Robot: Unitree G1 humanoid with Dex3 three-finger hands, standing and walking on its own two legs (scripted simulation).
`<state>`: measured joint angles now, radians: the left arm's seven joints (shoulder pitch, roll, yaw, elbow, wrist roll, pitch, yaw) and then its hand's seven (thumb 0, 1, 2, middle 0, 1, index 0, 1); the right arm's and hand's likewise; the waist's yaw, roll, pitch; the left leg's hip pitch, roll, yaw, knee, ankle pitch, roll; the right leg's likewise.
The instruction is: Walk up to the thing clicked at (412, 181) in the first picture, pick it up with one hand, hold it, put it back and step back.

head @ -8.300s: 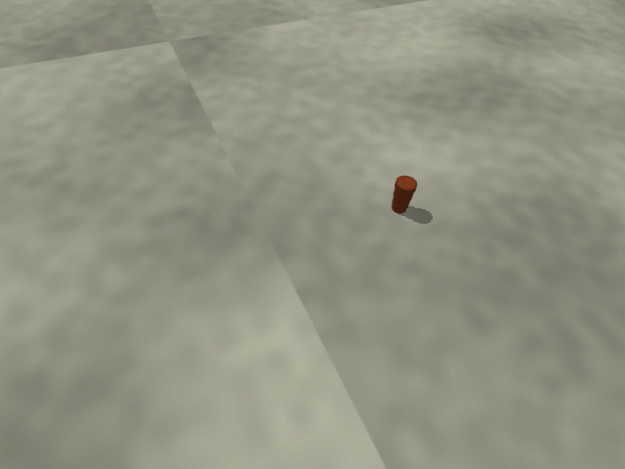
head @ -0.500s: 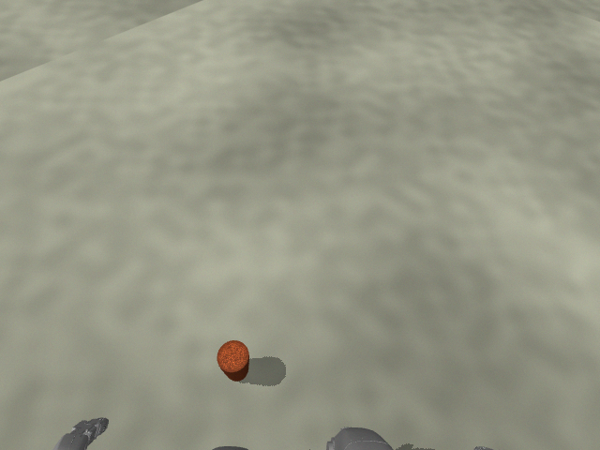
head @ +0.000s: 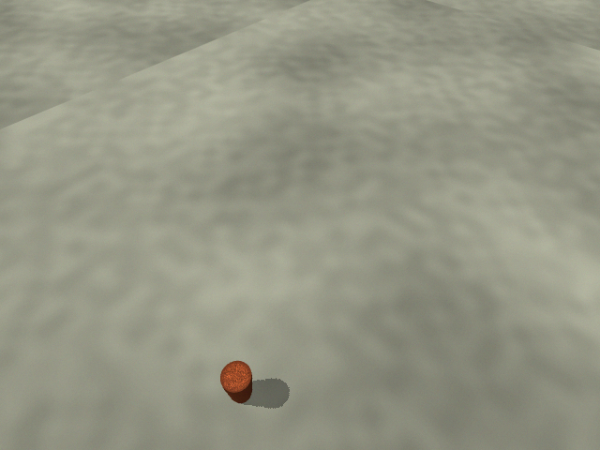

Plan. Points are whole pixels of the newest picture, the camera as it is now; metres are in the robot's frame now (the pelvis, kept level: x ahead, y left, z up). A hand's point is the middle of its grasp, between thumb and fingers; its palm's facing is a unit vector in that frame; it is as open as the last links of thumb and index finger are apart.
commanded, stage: walk up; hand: left
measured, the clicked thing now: (238, 384) +0.40 +0.18 -0.70
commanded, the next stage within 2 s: none
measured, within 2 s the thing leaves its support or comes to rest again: neither
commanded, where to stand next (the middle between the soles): +0.06 +0.00 m, yaw -2 degrees
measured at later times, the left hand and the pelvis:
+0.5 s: hand out of the picture +0.12 +0.25 -0.15, palm faces +0.00 -0.94 -0.35, open 7.4 cm; pelvis +0.02 +0.00 +0.00, yaw +0 degrees
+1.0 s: hand out of the picture +0.08 +0.34 -0.18, palm faces +0.02 -0.93 -0.38, open 7.4 cm; pelvis +0.05 +0.06 -0.01, yaw +2 degrees
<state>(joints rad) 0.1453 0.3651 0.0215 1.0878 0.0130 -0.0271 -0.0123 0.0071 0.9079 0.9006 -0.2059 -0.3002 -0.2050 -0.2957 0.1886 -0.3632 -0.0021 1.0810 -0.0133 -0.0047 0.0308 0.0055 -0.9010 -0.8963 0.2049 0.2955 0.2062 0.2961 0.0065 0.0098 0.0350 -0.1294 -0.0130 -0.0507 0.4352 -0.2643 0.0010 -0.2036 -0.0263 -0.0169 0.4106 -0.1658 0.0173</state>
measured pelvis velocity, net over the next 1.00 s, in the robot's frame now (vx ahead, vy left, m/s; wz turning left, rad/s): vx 0.05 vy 0.06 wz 0.03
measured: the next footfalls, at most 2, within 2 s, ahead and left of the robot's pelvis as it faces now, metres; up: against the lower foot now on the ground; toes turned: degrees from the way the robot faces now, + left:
left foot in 0.90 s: +0.13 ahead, +0.17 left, +0.00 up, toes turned +3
right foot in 1.40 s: +0.05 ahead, -0.13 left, +0.00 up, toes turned -3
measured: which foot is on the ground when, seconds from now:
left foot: down 0.00-0.70, up 0.72-0.88, down 0.90-1.00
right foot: down 0.00-0.92, up 0.94-1.00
